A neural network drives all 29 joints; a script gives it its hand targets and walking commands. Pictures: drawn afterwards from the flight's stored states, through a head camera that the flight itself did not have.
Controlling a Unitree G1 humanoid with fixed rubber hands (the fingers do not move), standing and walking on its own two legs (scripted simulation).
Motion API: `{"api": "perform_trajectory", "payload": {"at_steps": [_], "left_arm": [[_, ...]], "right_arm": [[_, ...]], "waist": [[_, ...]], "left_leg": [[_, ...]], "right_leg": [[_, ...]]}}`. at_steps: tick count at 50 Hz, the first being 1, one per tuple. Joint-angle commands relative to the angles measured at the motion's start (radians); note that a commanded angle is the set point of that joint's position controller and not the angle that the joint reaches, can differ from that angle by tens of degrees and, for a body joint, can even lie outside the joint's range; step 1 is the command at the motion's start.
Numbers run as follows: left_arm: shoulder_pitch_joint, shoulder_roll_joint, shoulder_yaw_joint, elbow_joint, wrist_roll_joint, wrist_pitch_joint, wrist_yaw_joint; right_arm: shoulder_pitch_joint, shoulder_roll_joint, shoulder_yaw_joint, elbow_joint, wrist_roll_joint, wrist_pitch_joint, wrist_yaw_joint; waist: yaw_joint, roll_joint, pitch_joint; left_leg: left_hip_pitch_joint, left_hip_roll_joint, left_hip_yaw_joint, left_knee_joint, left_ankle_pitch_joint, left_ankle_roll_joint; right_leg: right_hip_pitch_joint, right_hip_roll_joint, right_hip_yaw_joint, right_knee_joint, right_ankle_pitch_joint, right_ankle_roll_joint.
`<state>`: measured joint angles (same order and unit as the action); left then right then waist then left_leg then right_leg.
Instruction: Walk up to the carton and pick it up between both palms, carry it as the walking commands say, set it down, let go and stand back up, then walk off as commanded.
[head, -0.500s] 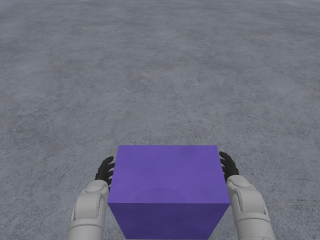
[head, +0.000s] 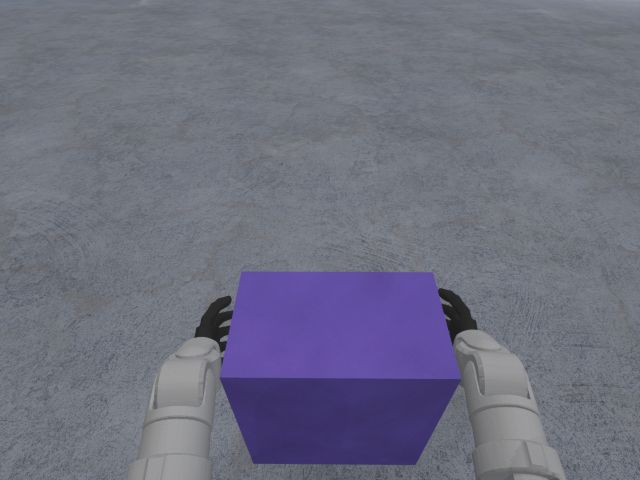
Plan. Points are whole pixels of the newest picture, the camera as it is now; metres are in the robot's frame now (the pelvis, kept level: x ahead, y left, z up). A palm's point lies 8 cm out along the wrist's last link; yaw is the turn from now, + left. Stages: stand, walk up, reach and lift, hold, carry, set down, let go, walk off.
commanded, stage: reach and lift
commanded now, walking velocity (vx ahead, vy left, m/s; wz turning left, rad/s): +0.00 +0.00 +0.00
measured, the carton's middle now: (335, 376) +0.29 +0.00 -0.01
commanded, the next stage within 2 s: hold in 0.72 s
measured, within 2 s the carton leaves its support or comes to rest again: neither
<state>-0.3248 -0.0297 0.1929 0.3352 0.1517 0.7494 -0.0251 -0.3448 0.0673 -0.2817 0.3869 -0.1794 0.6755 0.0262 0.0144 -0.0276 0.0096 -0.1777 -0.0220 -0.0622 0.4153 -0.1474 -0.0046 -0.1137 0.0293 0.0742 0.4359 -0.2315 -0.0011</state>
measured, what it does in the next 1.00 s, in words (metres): stands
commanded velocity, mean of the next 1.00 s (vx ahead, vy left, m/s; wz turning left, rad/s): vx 0.00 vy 0.00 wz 0.00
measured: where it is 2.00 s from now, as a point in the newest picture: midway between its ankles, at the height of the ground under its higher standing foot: outside the picture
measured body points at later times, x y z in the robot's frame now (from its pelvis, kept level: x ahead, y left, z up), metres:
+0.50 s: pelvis +0.01 +0.01 +0.00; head -0.03 +0.02 +0.45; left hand +0.30 +0.17 +0.02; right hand +0.31 -0.17 +0.03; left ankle +0.06 +0.12 -0.74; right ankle +0.01 -0.12 -0.74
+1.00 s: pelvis +0.00 +0.00 +0.00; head -0.03 +0.01 +0.45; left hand +0.28 +0.17 +0.02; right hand +0.29 -0.17 +0.03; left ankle +0.06 +0.12 -0.74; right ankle +0.01 -0.12 -0.74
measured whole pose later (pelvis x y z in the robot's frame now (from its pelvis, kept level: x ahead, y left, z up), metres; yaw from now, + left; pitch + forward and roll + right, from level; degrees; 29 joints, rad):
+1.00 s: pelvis +0.00 +0.00 +0.00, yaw +0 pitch -6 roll +0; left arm -0.15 -0.05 0.16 0.17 0.14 0.76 -0.03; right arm -0.19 0.10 -0.25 0.21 -0.18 0.71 0.05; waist 0.01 -0.03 0.01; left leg -0.14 -0.02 -0.05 0.39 -0.14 0.00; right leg -0.09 0.03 0.08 0.42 -0.23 0.00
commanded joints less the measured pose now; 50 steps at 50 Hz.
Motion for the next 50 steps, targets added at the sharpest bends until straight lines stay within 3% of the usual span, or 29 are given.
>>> {"api": "perform_trajectory", "payload": {"at_steps": [1, 2, 3, 6, 9, 10, 13, 14, 15, 16, 17, 18, 19, 21, 24, 27, 29, 34, 36, 38, 41, 45, 46, 47, 49, 50], "left_arm": [[-0.695, -1.072, -0.574, -0.156, -0.211, -0.067, -0.221], [-0.722, -1.070, -0.562, -0.126, -0.212, -0.062, -0.220], [-0.714, -1.076, -0.556, -0.130, -0.203, -0.065, -0.221], [-0.734, -1.100, -0.596, -0.197, -0.235, -0.076, -0.215], [-0.682, -1.084, -0.583, -0.192, -0.221, -0.073, -0.212], [-0.651, -1.085, -0.565, -0.180, -0.212, -0.066, -0.210], [-0.634, -1.083, -0.590, -0.210, -0.220, -0.067, -0.205], [-0.640, -1.086, -0.599, -0.221, -0.224, -0.068, -0.205], [-0.609, -1.059, -0.564, -0.191, -0.203, -0.060, -0.205], [-0.620, -1.043, -0.574, -0.216, -0.200, -0.059, -0.206], [-0.589, -1.047, -0.562, -0.188, -0.204, -0.057, -0.206], [-0.598, -1.056, -0.574, -0.209, -0.206, -0.058, -0.209], [-0.609, -1.043, -0.574, -0.216, -0.198, -0.061, -0.210], [-0.653, -1.054, -0.621, -0.271, -0.230, -0.062, -0.212], [-0.593, -1.024, -0.639, -0.327, -0.223, -0.073, -0.208], [-0.532, -1.020, -0.651, -0.337, -0.239, -0.072, -0.211], [-0.483, -0.992, -0.613, -0.290, -0.210, -0.065, -0.210], [-0.489, -0.955, -0.634, -0.341, -0.218, -0.063, -0.214], [-0.511, -0.944, -0.635, -0.339, -0.214, -0.061, -0.217], [-0.496, -0.963, -0.657, -0.360, -0.223, -0.068, -0.218], [-0.470, -0.946, -0.663, -0.368, -0.222, -0.059, -0.219], [-0.451, -0.949, -0.666, -0.383, -0.214, -0.059, -0.215], [-0.449, -0.933, -0.651, -0.378, -0.206, -0.058, -0.213], [-0.458, -0.936, -0.646, -0.374, -0.210, -0.061, -0.214], [-0.488, -0.944, -0.671, -0.390, -0.227, -0.062, -0.217], [-0.460, -0.923, -0.645, -0.366, -0.201, -0.056, -0.216]], "right_arm": [[-0.697, 0.935, 0.618, -0.108, 0.228, -0.026, 0.270], [-0.674, 0.937, 0.587, -0.052, 0.216, -0.018, 0.274], [-0.735, 0.929, 0.601, -0.096, 0.222, -0.032, 0.280], [-0.723, 0.964, 0.632, -0.114, 0.255, -0.028, 0.297], [-0.697, 0.955, 0.638, -0.135, 0.252, -0.025, 0.296], [-0.698, 0.965, 0.637, -0.140, 0.256, -0.020, 0.296], [-0.642, 0.943, 0.645, -0.146, 0.253, -0.021, 0.292], [-0.643, 0.949, 0.648, -0.152, 0.260, -0.026, 0.291], [-0.620, 0.934, 0.621, -0.129, 0.237, -0.010, 0.289], [-0.580, 0.929, 0.615, -0.113, 0.227, -0.011, 0.288], [-0.581, 0.932, 0.632, -0.123, 0.235, -0.006, 0.286], [-0.592, 0.941, 0.641, -0.145, 0.244, -0.014, 0.289], [-0.635, 0.934, 0.649, -0.173, 0.246, -0.020, 0.289], [-0.572, 0.945, 0.657, -0.156, 0.243, -0.016, 0.284], [-0.567, 0.963, 0.693, -0.229, 0.258, -0.025, 0.277], [-0.514, 0.955, 0.740, -0.291, 0.266, -0.020, 0.262], [-0.502, 0.924, 0.722, -0.286, 0.243, -0.016, 0.247], [-0.434, 0.928, 0.714, -0.252, 0.222, -0.005, 0.238], [-0.480, 0.915, 0.715, -0.279, 0.224, -0.007, 0.239], [-0.491, 0.943, 0.754, -0.326, 0.241, -0.010, 0.235], [-0.437, 0.923, 0.737, -0.320, 0.227, -0.003, 0.226], [-0.415, 0.926, 0.739, -0.320, 0.228, 0.002, 0.229], [-0.431, 0.908, 0.725, -0.319, 0.228, 0.000, 0.226], [-0.425, 0.919, 0.729, -0.299, 0.222, 0.005, 0.225], [-0.425, 0.924, 0.747, -0.312, 0.233, 0.002, 0.227], [-0.429, 0.915, 0.727, -0.300, 0.220, 0.007, 0.228]], "waist": [[-0.018, 0.051, -0.320], [-0.029, 0.042, -0.300], [-0.011, 0.068, -0.336], [-0.017, 0.019, -0.416], [0.003, 0.007, -0.447], [0.007, 0.013, -0.408], [-0.010, 0.019, -0.374], [-0.009, 0.047, -0.396], [-0.005, 0.016, -0.329], [-0.016, 0.025, -0.320], [-0.006, -0.003, -0.300], [-0.012, 0.060, -0.309], [0.005, 0.037, -0.322], [-0.021, 0.046, -0.352], [0.004, 0.043, -0.444], [-0.004, 0.012, -0.426], [0.001, 0.004, -0.353], [-0.015, 0.010, -0.292], [-0.009, 0.007, -0.284], [-0.002, -0.014, -0.346], [-0.009, 0.010, -0.351], [-0.007, 0.023, -0.341], [-0.008, 0.054, -0.316], [-0.008, 0.011, -0.305], [-0.017, 0.016, -0.309], [-0.004, 0.023, -0.273]], "left_leg": [[0.257, -0.055, -0.012, -0.057, 0.006, -0.003], [0.258, -0.054, -0.009, -0.061, -0.003, -0.005], [0.240, -0.057, -0.007, -0.064, 0.005, -0.009], [0.298, -0.044, -0.022, -0.053, 0.062, -0.007], [0.316, -0.045, -0.025, -0.047, 0.161, 0.000], [0.300, -0.047, -0.019, -0.056, 0.141, 0.002], [0.307, -0.046, -0.022, -0.058, 0.184, -0.003], [0.302, -0.046, -0.024, -0.061, 0.192, -0.007], [0.295, -0.046, -0.016, -0.071, 0.159, -0.001], [0.299, -0.049, -0.020, -0.073, 0.159, -0.005], [0.303, -0.043, -0.020, -0.075, 0.142, 0.004], [0.288, -0.054, -0.010, -0.077, 0.128, -0.002], [0.277, -0.056, -0.011, -0.071, 0.118, -0.001], [0.302, -0.057, -0.008, -0.067, 0.150, -0.005], [0.330, -0.055, -0.009, -0.053, 0.239, -0.002], [0.327, -0.060, -0.009, -0.052, 0.269, 0.007], [0.302, -0.055, -0.013, -0.060, 0.216, 0.015], [0.296, -0.060, -0.012, -0.072, 0.159, 0.017], [0.261, -0.066, 0.001, -0.074, 0.105, 0.013], [0.297, -0.071, 0.003, -0.054, 0.137, 0.017], [0.277, -0.071, 0.003, -0.061, 0.182, 0.013], [0.293, -0.071, 0.000, -0.059, 0.172, 0.012], [0.270, -0.068, 0.002, -0.062, 0.135, 0.011], [0.262, -0.070, 0.003, -0.060, 0.111, 0.017], [0.258, -0.072, 0.007, -0.064, 0.089, 0.015], [0.248, -0.074, 0.008, -0.064, 0.072, 0.018]], "right_leg": [[-0.113, 0.049, 0.012, -0.113, 0.013, -0.025], [-0.136, 0.050, 0.005, -0.123, -0.003, -0.026], [-0.104, 0.054, 0.007, -0.115, 0.013, -0.029], [-0.099, 0.058, 0.002, -0.101, 0.060, -0.025], [-0.072, 0.059, 0.008, -0.098, 0.150, -0.020], [-0.081, 0.058, 0.005, -0.102, 0.136, -0.015], [-0.086, 0.058, 0.008, -0.105, 0.163, -0.021], [-0.062, 0.058, 0.011, -0.101, 0.178, -0.022], [-0.085, 0.058, 0.007, -0.116, 0.144, -0.017], [-0.090, 0.056, 0.008, -0.122, 0.146, -0.019], [-0.103, 0.057, 0.007, -0.126, 0.128, -0.015], [-0.104, 0.050, 0.014, -0.123, 0.126, -0.023], [-0.093, 0.054, 0.014, -0.116, 0.113, -0.018], [-0.081, 0.060, 0.005, -0.115, 0.139, -0.018], [-0.029, 0.065, 0.013, -0.097, 0.223, -0.011], [-0.022, 0.062, 0.015, -0.105, 0.263, -0.003], [-0.040, 0.055, 0.022, -0.116, 0.209, -0.006], [-0.094, 0.051, 0.021, -0.123, 0.161, -0.012], [-0.085, 0.053, 0.015, -0.124, 0.118, -0.007], [-0.072, 0.051, 0.021, -0.119, 0.137, -0.003], [-0.042, 0.056, 0.015, -0.114, 0.198, -0.003], [-0.067, 0.060, 0.014, -0.113, 0.181, -0.007], [-0.072, 0.053, 0.018, -0.113, 0.145, -0.012], [-0.088, 0.052, 0.015, -0.115, 0.120, -0.008], [-0.074, 0.056, 0.007, -0.120, 0.105, -0.003], [-0.106, 0.047, 0.017, -0.122, 0.078, -0.008]]}}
